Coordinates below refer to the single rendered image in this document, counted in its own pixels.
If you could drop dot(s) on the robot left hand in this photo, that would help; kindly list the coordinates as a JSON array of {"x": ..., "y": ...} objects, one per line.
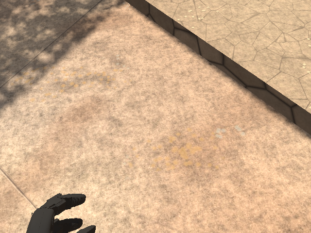
[{"x": 42, "y": 220}]

